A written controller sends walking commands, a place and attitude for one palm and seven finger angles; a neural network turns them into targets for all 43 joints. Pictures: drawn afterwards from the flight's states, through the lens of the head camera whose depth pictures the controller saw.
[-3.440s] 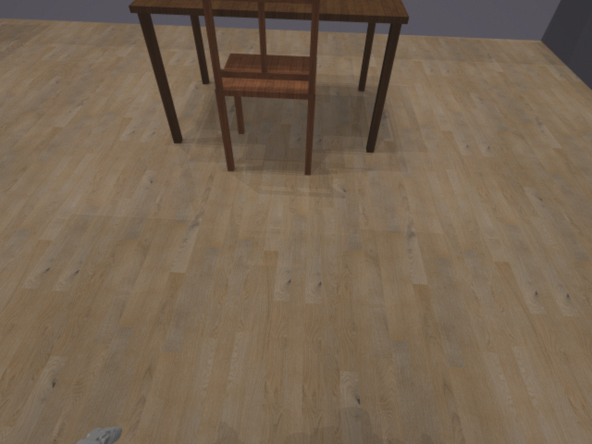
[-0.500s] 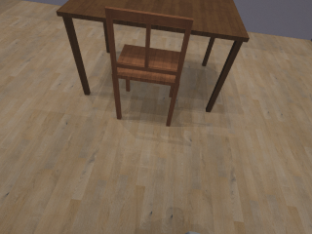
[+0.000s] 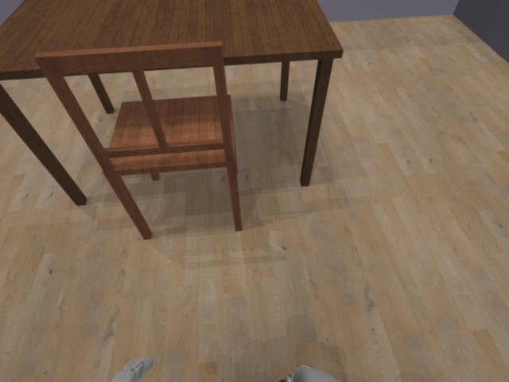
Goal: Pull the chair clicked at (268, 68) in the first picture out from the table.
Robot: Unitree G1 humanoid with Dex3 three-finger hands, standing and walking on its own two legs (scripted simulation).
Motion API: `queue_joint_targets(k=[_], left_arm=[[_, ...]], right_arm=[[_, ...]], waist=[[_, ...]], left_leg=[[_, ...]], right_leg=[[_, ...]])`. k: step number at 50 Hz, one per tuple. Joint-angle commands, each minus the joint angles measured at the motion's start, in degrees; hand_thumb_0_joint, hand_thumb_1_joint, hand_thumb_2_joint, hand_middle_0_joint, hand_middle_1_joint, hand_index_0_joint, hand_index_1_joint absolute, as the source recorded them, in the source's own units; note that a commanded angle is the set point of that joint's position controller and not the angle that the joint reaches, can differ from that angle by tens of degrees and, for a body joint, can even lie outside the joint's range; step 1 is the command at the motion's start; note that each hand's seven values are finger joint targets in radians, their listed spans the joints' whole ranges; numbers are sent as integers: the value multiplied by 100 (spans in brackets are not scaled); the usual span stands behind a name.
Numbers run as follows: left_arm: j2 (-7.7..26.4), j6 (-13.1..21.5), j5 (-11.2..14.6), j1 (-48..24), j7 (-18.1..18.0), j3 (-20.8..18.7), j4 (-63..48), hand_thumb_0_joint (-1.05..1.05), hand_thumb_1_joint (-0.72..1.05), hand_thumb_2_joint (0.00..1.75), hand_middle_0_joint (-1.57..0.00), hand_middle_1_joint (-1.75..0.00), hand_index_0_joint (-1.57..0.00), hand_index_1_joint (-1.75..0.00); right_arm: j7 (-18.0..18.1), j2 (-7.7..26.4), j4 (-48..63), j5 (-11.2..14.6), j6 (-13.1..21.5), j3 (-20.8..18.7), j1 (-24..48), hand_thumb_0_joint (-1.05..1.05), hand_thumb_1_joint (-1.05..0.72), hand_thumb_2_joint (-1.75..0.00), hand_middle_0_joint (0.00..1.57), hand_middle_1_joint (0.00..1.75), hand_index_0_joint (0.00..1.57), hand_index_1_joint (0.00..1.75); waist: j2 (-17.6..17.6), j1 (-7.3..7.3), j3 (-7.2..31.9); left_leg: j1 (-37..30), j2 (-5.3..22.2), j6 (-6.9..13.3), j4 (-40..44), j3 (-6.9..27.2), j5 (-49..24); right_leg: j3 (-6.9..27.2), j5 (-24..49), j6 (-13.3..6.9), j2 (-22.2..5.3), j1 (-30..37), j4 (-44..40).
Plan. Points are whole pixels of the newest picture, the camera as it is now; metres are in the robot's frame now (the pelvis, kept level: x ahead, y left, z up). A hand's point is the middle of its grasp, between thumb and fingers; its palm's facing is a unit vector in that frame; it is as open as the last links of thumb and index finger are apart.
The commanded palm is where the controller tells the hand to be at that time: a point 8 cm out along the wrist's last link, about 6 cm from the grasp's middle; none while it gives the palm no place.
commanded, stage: take the last steps up to it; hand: left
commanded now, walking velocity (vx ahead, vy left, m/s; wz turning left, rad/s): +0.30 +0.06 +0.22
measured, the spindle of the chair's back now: (151, 111) +0.79 +0.30 -0.07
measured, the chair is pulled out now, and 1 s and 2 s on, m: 0.00 0.00 0.00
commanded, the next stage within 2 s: come to a stop and stand still in 0.90 s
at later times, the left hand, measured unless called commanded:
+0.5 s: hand out of the picture +0.05 +0.17 -0.15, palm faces +0.24 -0.96 -0.15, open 7.4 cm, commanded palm none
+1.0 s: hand (153, 255) +0.39 +0.23 -0.15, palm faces +0.12 -0.96 -0.23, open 7.4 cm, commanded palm none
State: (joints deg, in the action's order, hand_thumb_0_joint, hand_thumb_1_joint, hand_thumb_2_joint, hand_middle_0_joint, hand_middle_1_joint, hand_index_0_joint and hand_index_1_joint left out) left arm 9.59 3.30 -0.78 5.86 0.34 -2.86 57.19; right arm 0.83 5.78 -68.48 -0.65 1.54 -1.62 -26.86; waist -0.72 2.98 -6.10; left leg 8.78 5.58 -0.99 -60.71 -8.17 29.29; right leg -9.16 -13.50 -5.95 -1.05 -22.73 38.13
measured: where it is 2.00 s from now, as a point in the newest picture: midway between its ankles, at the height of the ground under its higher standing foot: (242, 359)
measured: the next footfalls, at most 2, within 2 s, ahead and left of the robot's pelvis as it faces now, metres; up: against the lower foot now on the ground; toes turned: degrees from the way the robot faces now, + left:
left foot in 0.56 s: +0.26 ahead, +0.17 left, +0.00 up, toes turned +14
right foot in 0.94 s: +0.42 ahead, -0.04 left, +0.00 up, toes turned -1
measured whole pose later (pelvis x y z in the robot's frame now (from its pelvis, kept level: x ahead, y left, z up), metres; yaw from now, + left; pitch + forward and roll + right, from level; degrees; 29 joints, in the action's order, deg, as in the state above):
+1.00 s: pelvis +0.32 +0.04 +0.01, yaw +6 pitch -2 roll +2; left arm 8.9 3.0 -1.4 10.9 -0.1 -2.3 57.3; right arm 0.6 9.6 -63.8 -1.2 0.8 -2.3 -19.1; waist -1.7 0.9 -2.7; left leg 10.7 2.0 1.0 -44.7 -5.7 28.8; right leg -6.9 -14.7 -3.1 -3.2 -20.2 37.4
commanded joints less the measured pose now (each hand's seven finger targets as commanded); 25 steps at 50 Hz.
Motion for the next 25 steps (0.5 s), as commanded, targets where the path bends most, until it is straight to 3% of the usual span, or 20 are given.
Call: queue_joint_targets(k=[1,3,4,6,11,17,21,23,25], left_arm=[[764,26,49,1189,-144,-152,141,0,90,90,-20,-30,-20,-30],[518,91,6,1039,-151,-78,159,0,90,90,-20,-30,-20,-30],[504,106,-10,986,-147,-66,159,0,90,90,-20,-30,-20,-30],[342,141,-33,1147,-139,-81,171,0,90,90,-20,-30,-20,-30],[441,192,-27,1451,-116,-53,270,0,90,90,-20,-30,-20,-30],[563,210,-53,1983,-135,-50,478,0,90,90,-20,-30,-20,-30],[657,157,-82,2196,-145,-65,584,0,90,90,-20,-30,-20,-30],[703,115,-90,2244,-147,-74,629,0,90,90,-20,-30,-20,-30],[729,104,-53,2094,-138,-90,619,0,90,90,-20,-30,-20,-30]], right_arm=[[44,448,594,-7,115,-126,343,0,-90,-90,20,30,20,30],[16,278,465,-49,-21,-118,17,0,-90,-90,20,30,20,30],[-2,250,436,-58,-67,-122,-132,0,-90,-90,20,30,20,30],[-28,280,493,-93,-114,-145,11,0,-90,-90,20,30,20,30],[-137,480,864,-81,-120,-184,933,0,-90,-90,20,30,20,30],[-244,536,1234,-74,-48,-148,1892,0,-90,-90,20,30,20,30],[-282,530,1398,-71,2,-113,2223,0,-90,-90,20,30,20,30],[-271,564,1408,-61,35,-104,2157,0,-90,-90,20,30,20,30],[-202,666,1195,-95,99,-118,1436,0,-90,-90,20,30,20,30]], waist=[[164,-437,547],[173,-167,423],[368,-53,431],[538,-89,377],[547,-249,72],[481,-493,-55],[507,-598,-113],[608,-574,-58],[444,-212,349]], left_leg=[[2035,332,73,-1497,792,-824],[1776,279,67,-1109,730,-1178],[1797,295,33,-930,702,-1313],[1998,299,-17,-666,677,-1568],[2678,347,-53,134,704,-2009],[2795,224,23,1390,492,-1972],[2344,29,213,2059,298,-1644],[1917,-83,339,2326,181,-1427],[710,-462,452,3027,-130,-1559]], right_leg=[[1978,2376,-524,-1903,1378,-2141],[1344,2092,-313,-1576,816,-2396],[1033,1822,-246,-1515,700,-2488],[965,1439,-221,-1422,728,-2657],[965,930,-286,-1543,1183,-2939],[769,1584,-300,-1711,1955,-2775],[674,1831,-275,-1779,2128,-2570],[617,2085,-253,-1813,2120,-2313],[166,3116,-75,-1448,1992,-1252]])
